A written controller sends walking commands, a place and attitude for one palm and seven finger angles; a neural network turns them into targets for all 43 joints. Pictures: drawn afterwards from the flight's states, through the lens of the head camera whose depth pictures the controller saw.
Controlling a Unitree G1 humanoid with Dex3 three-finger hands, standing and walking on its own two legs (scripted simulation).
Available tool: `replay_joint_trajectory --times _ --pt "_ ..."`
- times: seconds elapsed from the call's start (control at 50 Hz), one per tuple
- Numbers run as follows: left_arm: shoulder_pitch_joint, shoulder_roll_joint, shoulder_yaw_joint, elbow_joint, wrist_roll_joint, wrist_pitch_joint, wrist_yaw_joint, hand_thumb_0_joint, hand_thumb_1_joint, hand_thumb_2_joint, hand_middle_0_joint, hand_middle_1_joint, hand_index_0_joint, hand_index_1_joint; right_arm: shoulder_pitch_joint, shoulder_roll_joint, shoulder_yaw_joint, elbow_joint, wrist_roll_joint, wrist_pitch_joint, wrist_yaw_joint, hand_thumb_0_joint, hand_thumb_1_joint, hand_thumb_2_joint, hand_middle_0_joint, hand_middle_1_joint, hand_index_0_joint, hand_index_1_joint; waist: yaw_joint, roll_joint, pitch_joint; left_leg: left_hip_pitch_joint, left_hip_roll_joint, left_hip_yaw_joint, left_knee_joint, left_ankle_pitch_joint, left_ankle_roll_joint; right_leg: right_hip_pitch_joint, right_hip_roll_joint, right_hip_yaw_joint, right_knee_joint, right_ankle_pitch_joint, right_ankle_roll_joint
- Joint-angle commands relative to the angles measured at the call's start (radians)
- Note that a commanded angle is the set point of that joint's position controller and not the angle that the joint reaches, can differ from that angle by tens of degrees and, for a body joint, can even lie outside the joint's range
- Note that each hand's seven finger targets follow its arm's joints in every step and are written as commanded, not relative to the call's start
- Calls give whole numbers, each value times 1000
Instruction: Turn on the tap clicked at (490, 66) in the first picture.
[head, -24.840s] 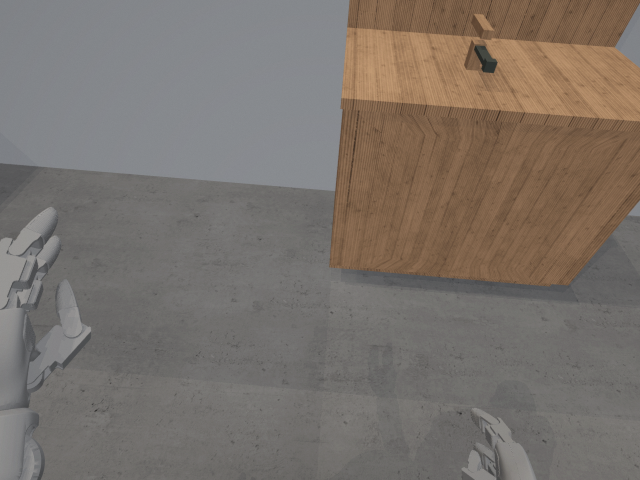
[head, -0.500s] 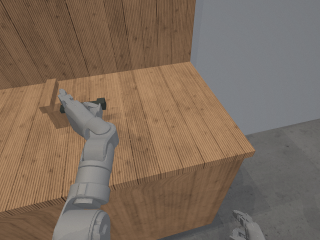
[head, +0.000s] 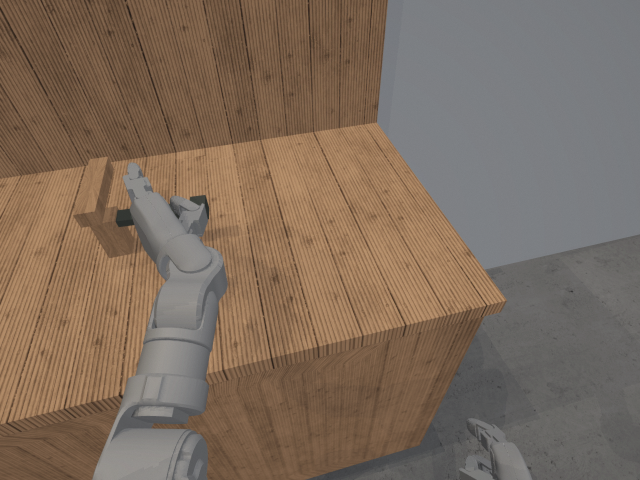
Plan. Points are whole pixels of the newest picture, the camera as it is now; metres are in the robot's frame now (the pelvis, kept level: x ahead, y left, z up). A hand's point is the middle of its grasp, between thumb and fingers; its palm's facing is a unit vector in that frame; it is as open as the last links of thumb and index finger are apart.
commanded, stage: draw the hand back beside the body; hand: left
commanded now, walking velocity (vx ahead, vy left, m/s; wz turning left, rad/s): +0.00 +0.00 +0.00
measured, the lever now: (199, 208) +0.49 +0.24 +0.08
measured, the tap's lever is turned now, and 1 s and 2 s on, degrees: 86 86 86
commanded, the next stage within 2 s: step back with the hand held close in 1.40 s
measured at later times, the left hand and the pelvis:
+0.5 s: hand (159, 275) +0.28 +0.20 +0.16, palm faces +0.25 -0.94 -0.23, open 7.7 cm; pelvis -0.01 +0.01 +0.01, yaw -1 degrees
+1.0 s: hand (88, 315) +0.23 +0.26 +0.16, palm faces +0.33 -0.90 -0.29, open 7.5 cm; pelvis +0.00 +0.03 +0.01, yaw -2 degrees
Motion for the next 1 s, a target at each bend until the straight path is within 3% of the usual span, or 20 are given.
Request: replay_joint_trajectory --times 0.0,0.04,0.1,0.12,0.14,0.18,0.24,0.32,0.36,0.4,0.42,0.44,0.46,0.52,0.54,0.78,0.82,0.86,0.92,0.98 --pt "-210 229 -47 -343 -13 -102 -290 0 900 900 -155 -165 -155 -165 -71 -118 -26 -209 36 -8 -61 0 -900 -900 200 300 200 300 -4 -93 -296 104 -3 62 -32 340 55 245 -58 72 -39 477 49" --pt "-58 292 63 -348 -96 -87 -360 0 900 900 -157 -171 -157 -171 -102 -113 -12 -237 57 7 -78 0 -900 -900 200 300 200 300 40 -78 -252 82 -3 63 -63 309 51 285 -54 74 -68 453 50" --pt "4 297 100 -485 -141 -44 -338 0 900 900 -160 -180 -160 -180 -153 -102 3 -274 69 -7 -82 0 -900 -900 200 300 200 300 57 -93 -196 83 0 70 -79 285 50 279 -55 74 -105 391 60" --pt "174 485 117 -423 -110 -136 -430 0 900 900 -161 -183 -161 -183 -71 -124 -8 -247 42 -17 -52 0 -900 -900 200 300 200 300 7 -120 -131 92 23 52 -91 248 54 273 -82 92 -107 430 72" --pt "215 529 180 -442 -124 -191 -469 0 900 900 -162 -186 -162 -186 -88 -123 -11 -260 49 -22 -40 0 -900 -900 200 300 200 300 43 -66 -151 83 15 57 -106 246 58 299 -82 91 -106 412 64" --pt "145 471 74 -594 -118 -294 -524 0 900 900 -164 -192 -164 -192 -99 -108 -7 -290 54 -56 -30 0 -900 -900 200 300 200 300 15 48 -125 136 15 70 -113 250 57 263 -76 98 -133 355 49" --pt "90 433 -12 -692 -109 -380 -552 0 900 900 -167 -201 -167 -201 -109 -118 -12 -295 52 -109 -28 0 -900 -900 200 300 200 300 -12 74 -75 213 21 61 -127 208 56 180 -62 93 -191 240 42" --pt "123 400 -54 -593 -100 -430 -555 0 900 900 -171 -213 -171 -213 -89 -128 -16 -269 49 -141 -35 0 -900 -900 200 300 200 300 -27 -30 -39 236 17 52 -146 122 66 147 -55 92 -234 115 47" --pt "169 399 -46 -555 -97 -446 -559 0 900 900 -173 -219 -173 -219 -90 -130 -12 -259 50 -139 -34 0 -900 -900 200 300 200 300 -20 5 -12 225 12 46 -164 91 60 146 -54 85 -242 74 40" --pt "216 412 -22 -522 -102 -453 -564 0 900 900 -175 -225 -175 -225 -96 -130 -11 -261 49 -130 -34 0 -900 -900 200 300 200 300 -11 -80 -9 203 11 47 -173 70 65 163 -56 85 -252 46 46" --pt "230 432 2 -532 -103 -460 -565 0 900 900 -176 -228 -176 -228 -100 -129 -11 -263 47 -126 -34 0 -900 -900 200 300 200 300 -6 -81 -25 202 10 47 -174 79 66 180 -59 86 -251 53 46" --pt "269 467 51 -531 -101 -465 -566 0 900 900 -177 -231 -177 -231 -105 -131 -10 -261 46 -122 -33 0 -900 -900 200 300 200 300 8 -17 -21 198 9 44 -181 94 62 192 -59 85 -250 70 39" --pt "289 446 39 -552 -101 -471 -572 0 900 900 -178 -234 -178 -234 -103 -123 -4 -268 45 -118 -30 0 -900 -900 200 300 200 300 11 25 -38 195 9 42 -187 105 57 213 -60 80 -237 90 35" --pt "358 477 85 -603 -111 -475 -580 0 900 900 -181 -243 -181 -243 -107 -120 -3 -290 40 -113 -25 0 -900 -900 200 300 200 300 23 -13 -56 188 17 38 -185 145 55 247 -58 81 -227 144 34" --pt "382 492 109 -618 -108 -477 -581 0 900 900 -182 -246 -182 -246 -112 -120 -3 -290 39 -110 -26 0 -900 -900 200 300 200 300 28 24 -47 188 18 34 -190 156 52 246 -57 78 -228 146 30" --pt "529 436 74 -769 -105 -472 -588 0 900 900 -194 -282 -194 -282 -97 -127 -5 -301 29 -134 -21 0 -900 -900 200 300 200 300 17 20 -16 205 33 14 -184 207 43 222 -50 67 -212 175 26" --pt "565 449 96 -793 -104 -474 -585 0 900 900 -196 -288 -196 -288 -96 -130 -7 -298 28 -137 -20 0 -900 -900 200 300 200 300 23 13 -20 200 33 11 -178 224 42 232 -49 66 -205 190 23" --pt "593 452 103 -825 -100 -477 -583 0 900 900 -198 -294 -198 -294 -96 -129 -7 -297 28 -141 -20 0 -900 -900 200 300 200 300 25 68 -20 199 32 7 -175 242 36 235 -50 67 -198 198 20" --pt "653 459 123 -843 -104 -474 -582 0 900 900 -200 -300 -200 -300 -94 -131 -9 -300 26 -145 -18 0 -900 -900 200 300 200 300 28 20 -8 183 37 2 -173 237 35 234 -49 63 -194 193 22" --pt "717 477 157 -873 -106 -476 -580 0 900 900 -200 -300 -200 -300 -89 -130 -11 -305 24 -147 -18 0 -900 -900 200 300 200 300 35 31 -16 176 36 1 -167 252 35 243 -51 63 -187 205 21"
